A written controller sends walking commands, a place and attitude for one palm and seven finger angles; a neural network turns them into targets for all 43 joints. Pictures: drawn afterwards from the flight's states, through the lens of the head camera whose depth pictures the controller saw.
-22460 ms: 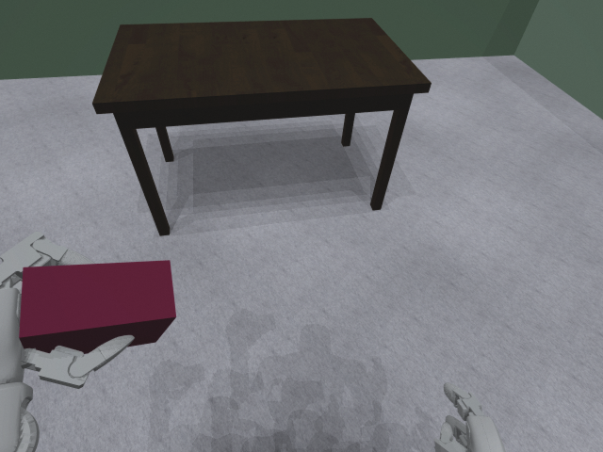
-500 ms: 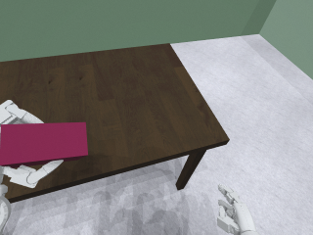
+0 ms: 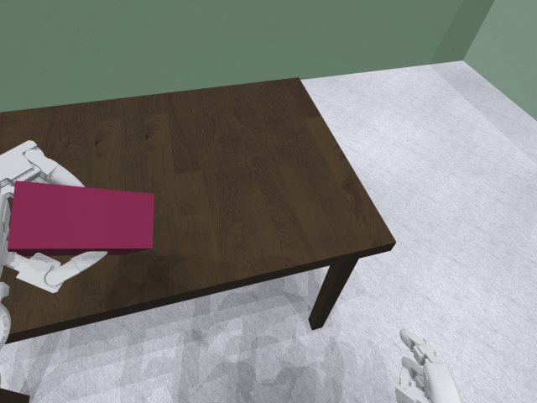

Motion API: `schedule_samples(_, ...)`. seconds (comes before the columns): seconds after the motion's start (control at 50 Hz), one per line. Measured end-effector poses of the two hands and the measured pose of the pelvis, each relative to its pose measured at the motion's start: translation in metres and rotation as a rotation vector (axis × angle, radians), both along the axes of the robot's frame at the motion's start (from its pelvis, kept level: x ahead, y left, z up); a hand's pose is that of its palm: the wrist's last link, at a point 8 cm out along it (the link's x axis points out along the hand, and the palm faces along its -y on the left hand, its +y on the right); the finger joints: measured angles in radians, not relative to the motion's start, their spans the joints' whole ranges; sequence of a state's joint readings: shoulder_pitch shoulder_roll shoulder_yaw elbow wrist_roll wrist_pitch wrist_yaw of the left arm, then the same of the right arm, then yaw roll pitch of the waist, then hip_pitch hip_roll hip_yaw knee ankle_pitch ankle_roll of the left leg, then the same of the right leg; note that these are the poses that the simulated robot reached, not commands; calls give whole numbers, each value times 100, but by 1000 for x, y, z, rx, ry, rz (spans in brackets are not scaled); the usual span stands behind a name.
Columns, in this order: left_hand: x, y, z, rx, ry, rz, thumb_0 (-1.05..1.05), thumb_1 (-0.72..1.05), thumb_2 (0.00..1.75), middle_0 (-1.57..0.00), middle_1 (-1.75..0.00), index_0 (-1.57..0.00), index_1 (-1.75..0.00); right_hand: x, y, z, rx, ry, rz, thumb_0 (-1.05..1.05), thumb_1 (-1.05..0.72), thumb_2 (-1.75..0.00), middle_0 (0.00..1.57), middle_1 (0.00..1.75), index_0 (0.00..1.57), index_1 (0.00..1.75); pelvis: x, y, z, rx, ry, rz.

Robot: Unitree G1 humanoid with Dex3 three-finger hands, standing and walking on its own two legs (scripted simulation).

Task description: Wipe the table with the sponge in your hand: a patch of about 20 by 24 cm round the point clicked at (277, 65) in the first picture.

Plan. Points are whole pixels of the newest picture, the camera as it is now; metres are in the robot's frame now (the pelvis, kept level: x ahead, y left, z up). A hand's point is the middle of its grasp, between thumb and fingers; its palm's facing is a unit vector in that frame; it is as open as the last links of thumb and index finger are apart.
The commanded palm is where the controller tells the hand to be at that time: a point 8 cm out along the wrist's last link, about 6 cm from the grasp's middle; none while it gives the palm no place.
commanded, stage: turn the palm down, sponge in hand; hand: left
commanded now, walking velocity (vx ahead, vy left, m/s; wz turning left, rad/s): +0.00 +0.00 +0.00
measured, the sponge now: (101, 225) +0.25 +0.23 +0.16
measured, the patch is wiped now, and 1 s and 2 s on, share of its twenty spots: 0.00 0.00 0.00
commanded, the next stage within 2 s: none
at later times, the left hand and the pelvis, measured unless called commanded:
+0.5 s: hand (82, 257) +0.23 +0.25 +0.14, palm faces +0.33 -0.61 -0.72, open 9.7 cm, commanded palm +0.19 +0.27 +0.17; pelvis +0.02 -0.04 -0.01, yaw -1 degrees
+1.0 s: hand (99, 255) +0.24 +0.25 +0.12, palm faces +0.20 -0.40 -0.90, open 9.7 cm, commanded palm +0.21 +0.26 +0.17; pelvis +0.03 -0.02 -0.01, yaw -2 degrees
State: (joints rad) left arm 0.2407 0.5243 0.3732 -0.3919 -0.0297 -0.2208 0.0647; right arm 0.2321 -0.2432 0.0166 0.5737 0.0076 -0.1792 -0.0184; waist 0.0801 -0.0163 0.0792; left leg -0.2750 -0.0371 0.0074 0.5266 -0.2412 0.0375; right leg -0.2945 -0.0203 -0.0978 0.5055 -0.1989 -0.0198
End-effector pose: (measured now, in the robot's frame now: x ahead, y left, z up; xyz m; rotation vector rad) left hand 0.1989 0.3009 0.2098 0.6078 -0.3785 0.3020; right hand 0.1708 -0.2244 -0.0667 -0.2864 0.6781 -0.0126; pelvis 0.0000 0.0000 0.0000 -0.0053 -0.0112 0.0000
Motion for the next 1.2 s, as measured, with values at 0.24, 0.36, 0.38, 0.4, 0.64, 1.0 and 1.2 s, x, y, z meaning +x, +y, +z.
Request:
schedule_samples(0.24, -1, -40, -37, 18, 311, -10, -1, -47, 105, -77, -136, -78, -136, 12, -17, -3, 83, -91, -53, 1, -90, -90, 21, 30, 20, 30, 8, -18, -4, 28, 0, -60)
schedule_samples(0.36, -23, -36, -21, 110, 191, 109, -1, -47, 105, -77, -136, -78, -136, 15, -38, -17, 38, -17, -42, 1, -90, -90, 21, 30, 20, 30, 11, -36, -9, 17, 21, -27)
schedule_samples(0.38, -24, -32, -21, 114, 194, 141, -1, -47, 105, -77, -136, -78, -136, 16, -42, -20, 33, -2, -42, 1, -90, -90, 21, 30, 20, 30, 11, -38, -10, 15, 23, -21)
schedule_samples(0.4, -24, -28, -21, 117, 207, 169, -1, -47, 105, -77, -136, -78, -136, 16, -45, -23, 28, 10, -44, 1, -90, -90, 21, 30, 20, 30, 12, -40, -10, 14, 25, -16)
schedule_samples(0.64, 11, -50, -38, 274, 357, 99, -1, -47, 105, -77, -136, -78, -136, 29, -64, -32, 22, 24, -143, 1, -90, -90, 21, 30, 20, 30, 26, -45, -14, 21, 54, -35)
schedule_samples(1.0, 10, -38, -46, 439, 443, 225, 0, -47, 105, -77, -136, -78, -136, 40, -38, -26, 33, 21, -149, 1, -90, -90, 21, 30, 20, 30, 34, -24, -9, 11, 55, -40)
schedule_samples(1.2, 21, -26, -45, 508, 501, 305, 0, -47, 105, -77, -136, -78, -136, 55, -11, -14, 77, -3, -118, 1, -90, -90, 21, 30, 20, 30, 31, -13, -1, 8, 17, -50)
